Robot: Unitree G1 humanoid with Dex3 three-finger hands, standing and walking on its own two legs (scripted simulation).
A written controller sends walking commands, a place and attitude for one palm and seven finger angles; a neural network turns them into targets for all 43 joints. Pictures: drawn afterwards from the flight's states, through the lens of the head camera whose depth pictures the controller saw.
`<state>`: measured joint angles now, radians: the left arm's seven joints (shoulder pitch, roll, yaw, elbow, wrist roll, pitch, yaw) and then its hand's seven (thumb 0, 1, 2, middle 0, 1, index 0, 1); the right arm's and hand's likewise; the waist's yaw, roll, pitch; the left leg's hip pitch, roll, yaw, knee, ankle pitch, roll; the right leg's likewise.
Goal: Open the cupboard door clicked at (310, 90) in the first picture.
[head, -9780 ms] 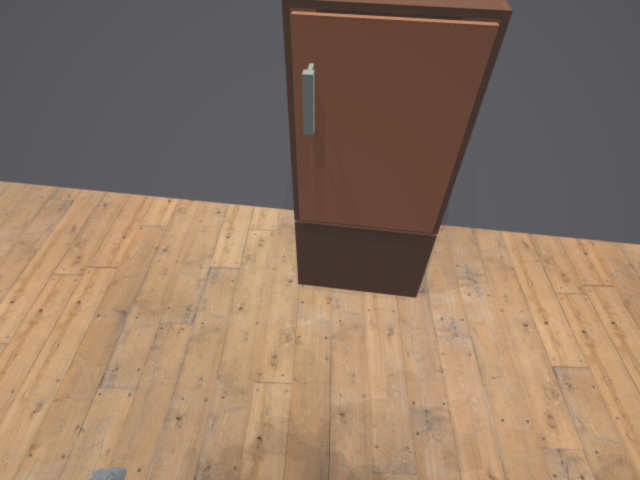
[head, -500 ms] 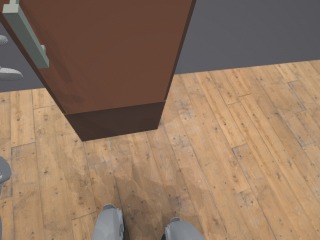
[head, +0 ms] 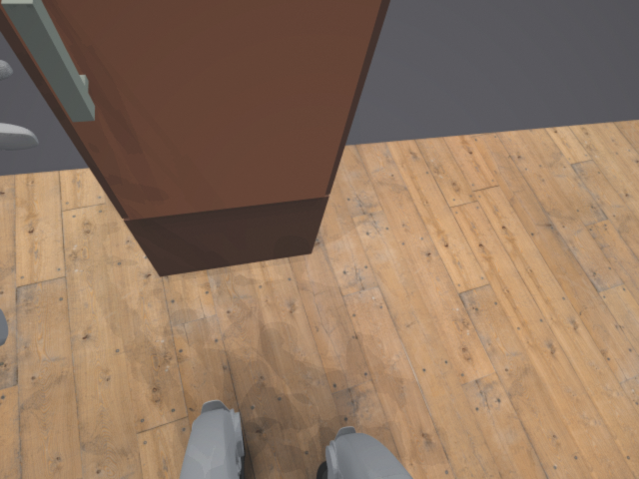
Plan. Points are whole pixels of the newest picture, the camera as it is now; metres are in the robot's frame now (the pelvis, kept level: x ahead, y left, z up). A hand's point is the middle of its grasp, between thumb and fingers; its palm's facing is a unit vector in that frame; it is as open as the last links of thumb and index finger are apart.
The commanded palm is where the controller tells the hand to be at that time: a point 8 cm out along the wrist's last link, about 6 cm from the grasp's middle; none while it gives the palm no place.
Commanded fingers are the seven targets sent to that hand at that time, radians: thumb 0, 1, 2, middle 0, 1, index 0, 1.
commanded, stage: move the hooked fingers beside the handle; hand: left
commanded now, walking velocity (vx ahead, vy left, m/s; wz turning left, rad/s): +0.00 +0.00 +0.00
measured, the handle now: (57, 49) +0.58 +0.26 +0.12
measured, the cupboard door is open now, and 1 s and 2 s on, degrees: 0 0 0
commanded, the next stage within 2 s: slide the fingers in behind the handle in 0.16 s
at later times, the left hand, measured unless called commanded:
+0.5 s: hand out of the picture +0.53 +0.31 +0.11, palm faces +0.14 -0.99 +0.02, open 14.0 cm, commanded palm +0.51 +0.33 +0.11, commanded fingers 0.00 -0.50 0.30 -0.30 -1.20 -0.30 -1.20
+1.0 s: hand (44, 84) +0.52 +0.26 +0.12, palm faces +0.15 -0.99 +0.01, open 14.0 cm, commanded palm +0.50 +0.29 +0.11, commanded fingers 0.00 -0.50 0.30 -0.30 -1.20 -0.30 -1.20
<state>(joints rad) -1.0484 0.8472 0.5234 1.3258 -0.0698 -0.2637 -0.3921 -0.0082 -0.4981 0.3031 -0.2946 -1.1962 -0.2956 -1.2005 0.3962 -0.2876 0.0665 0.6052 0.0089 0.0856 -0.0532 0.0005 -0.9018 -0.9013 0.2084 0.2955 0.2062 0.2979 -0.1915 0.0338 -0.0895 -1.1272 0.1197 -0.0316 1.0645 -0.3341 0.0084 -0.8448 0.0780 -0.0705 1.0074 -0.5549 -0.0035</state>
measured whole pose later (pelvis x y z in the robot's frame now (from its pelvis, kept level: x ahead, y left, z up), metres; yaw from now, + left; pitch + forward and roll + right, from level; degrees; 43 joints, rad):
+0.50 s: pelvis +0.00 +0.01 +0.00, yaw -1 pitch +24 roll -7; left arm -1.05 0.80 0.52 1.25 -0.07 -0.24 -0.36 -0.01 -0.50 0.30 -0.29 -1.20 -0.29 -1.20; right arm 0.43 -0.27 0.06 0.63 -0.01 0.08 -0.04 0.00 -0.90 -0.90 0.21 0.30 0.21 0.30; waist -0.20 0.04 -0.10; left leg -1.15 0.11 -0.02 1.07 -0.34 0.02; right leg -0.86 0.07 -0.06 1.00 -0.55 0.01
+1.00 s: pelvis +0.00 +0.00 +0.00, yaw +0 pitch +21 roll -6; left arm -1.02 0.68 0.47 1.26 -0.06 -0.28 -0.25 -0.01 -0.50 0.30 -0.29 -1.20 -0.30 -1.20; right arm 0.42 -0.27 0.04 0.63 -0.01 0.07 -0.02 0.00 -0.90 -0.90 0.21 0.30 0.21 0.30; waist -0.19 0.05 -0.10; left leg -1.09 0.11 -0.02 1.04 -0.33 0.01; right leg -0.82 0.07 -0.06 1.00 -0.55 0.00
